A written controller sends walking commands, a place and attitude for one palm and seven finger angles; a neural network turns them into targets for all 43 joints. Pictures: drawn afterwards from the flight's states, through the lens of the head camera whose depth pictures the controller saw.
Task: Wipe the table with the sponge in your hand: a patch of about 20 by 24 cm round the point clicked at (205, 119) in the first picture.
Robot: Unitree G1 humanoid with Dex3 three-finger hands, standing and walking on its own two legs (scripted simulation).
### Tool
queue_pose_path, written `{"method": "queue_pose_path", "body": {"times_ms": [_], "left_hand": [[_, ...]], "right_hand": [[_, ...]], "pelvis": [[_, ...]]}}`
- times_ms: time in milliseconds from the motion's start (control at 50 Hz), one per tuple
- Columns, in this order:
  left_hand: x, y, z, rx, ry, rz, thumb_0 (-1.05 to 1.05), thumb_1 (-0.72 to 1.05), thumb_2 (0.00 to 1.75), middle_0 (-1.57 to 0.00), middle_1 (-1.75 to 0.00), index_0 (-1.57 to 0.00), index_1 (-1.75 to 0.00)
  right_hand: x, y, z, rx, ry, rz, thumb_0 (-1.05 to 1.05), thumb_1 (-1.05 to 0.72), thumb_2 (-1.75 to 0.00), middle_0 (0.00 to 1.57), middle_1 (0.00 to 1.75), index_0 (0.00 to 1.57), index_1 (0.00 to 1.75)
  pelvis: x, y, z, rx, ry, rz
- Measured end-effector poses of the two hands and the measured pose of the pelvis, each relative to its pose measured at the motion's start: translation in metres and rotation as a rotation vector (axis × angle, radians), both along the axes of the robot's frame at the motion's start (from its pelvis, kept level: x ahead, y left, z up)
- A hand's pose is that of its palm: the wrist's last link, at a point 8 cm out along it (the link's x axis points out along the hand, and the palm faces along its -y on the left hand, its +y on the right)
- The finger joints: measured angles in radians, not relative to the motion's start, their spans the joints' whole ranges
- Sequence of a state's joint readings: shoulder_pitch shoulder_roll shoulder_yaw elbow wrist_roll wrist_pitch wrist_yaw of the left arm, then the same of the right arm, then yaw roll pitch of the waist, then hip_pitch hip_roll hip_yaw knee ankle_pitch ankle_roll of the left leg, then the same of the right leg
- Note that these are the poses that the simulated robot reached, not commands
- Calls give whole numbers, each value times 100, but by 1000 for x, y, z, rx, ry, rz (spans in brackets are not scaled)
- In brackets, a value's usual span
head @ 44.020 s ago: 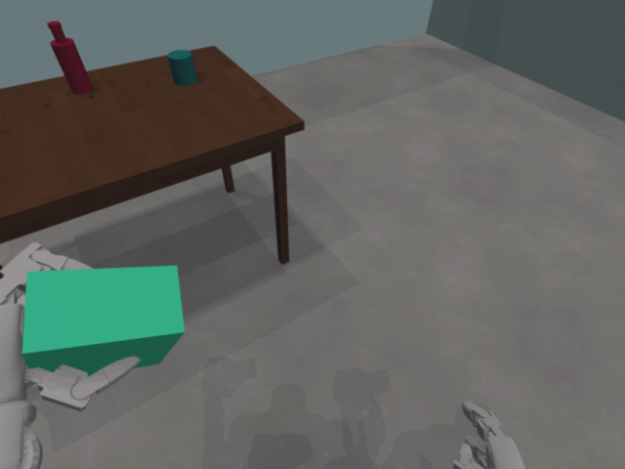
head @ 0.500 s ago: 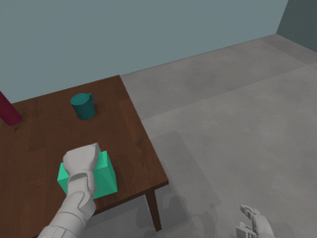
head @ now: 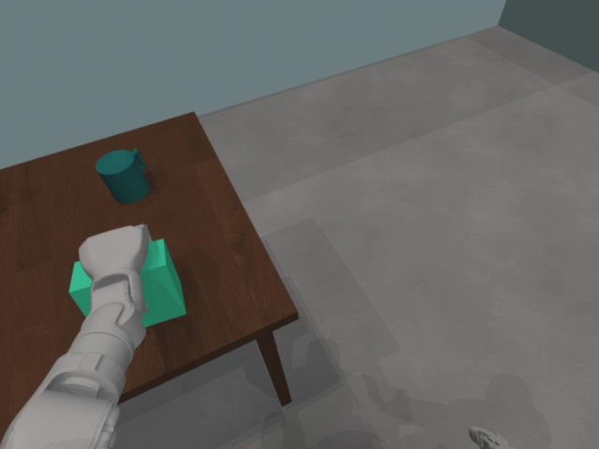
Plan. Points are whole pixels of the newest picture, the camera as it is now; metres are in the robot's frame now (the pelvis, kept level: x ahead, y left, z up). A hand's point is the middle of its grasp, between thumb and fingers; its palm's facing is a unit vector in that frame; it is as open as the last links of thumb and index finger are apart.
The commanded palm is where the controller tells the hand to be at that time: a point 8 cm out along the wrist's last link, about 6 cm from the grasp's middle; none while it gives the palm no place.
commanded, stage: wipe forward along the middle lane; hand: left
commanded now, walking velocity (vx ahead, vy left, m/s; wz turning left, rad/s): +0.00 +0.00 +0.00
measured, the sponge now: (137, 297) +0.35 +0.28 -0.04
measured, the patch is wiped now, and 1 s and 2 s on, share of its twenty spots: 1.00 1.00 1.00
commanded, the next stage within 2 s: slide back across to the first lane in 0.76 s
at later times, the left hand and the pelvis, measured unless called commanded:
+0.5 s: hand (120, 248) +0.42 +0.31 +0.01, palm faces -0.14 +0.00 -0.99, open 10.6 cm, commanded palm +0.40 +0.32 +0.03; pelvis +0.00 +0.00 -0.01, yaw -1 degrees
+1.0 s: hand (106, 228) +0.46 +0.35 +0.01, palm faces -0.13 -0.02 -0.99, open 10.6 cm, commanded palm +0.43 +0.34 +0.05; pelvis +0.01 +0.04 -0.01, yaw -2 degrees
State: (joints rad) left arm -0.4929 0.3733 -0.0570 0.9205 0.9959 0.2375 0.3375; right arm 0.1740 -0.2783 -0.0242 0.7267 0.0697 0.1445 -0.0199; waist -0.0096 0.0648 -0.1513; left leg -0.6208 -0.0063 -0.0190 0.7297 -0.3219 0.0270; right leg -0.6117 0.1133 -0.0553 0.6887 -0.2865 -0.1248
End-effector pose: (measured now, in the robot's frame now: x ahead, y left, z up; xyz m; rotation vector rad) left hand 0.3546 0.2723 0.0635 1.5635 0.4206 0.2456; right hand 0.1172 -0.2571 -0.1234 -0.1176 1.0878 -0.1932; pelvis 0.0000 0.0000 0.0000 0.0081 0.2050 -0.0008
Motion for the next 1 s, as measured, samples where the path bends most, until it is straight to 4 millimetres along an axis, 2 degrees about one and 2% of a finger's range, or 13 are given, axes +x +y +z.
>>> {"method": "queue_pose_path", "body": {"times_ms": [300, 520, 740, 920, 1000], "left_hand": [[31, 17, 0, 15, 33, 23, 1, -59, 108, -72, -127, -73, -128], [51, 32, 1, 14, 27, 40, 1, -59, 108, -72, -127, -73, -129], [70, 48, 2, 12, 31, 29, 1, -59, 108, -71, -127, -73, -129], [88, 64, 3, 3, 32, 31, 1, -59, 108, -71, -128, -73, -129], [90, 70, 3, -10, 22, 14, 1, -59, 108, -71, -128, -73, -129]], "right_hand": [[-34, -10, -10, -9, 62, -43, 1, -90, -90, 20, 30, 20, 30], [-49, -8, -12, -20, 103, -54, 1, -90, -90, 20, 30, 20, 30], [-59, 4, -10, -40, 127, -63, 1, -90, -90, 20, 30, 20, 30], [-69, 22, -6, -53, 161, -74, 1, -90, -90, 20, 30, 20, 30], [-73, 32, -4, -46, 179, -87, 1, -90, -90, 20, 30, 20, 30]], "pelvis": [[-3, -3, -8, -12, 57, -10], [-2, 2, -12, -22, 92, -12], [-1, 16, -14, -38, 117, -13], [1, 32, -14, -52, 139, -15], [5, 41, -12, -53, 138, -23]]}}
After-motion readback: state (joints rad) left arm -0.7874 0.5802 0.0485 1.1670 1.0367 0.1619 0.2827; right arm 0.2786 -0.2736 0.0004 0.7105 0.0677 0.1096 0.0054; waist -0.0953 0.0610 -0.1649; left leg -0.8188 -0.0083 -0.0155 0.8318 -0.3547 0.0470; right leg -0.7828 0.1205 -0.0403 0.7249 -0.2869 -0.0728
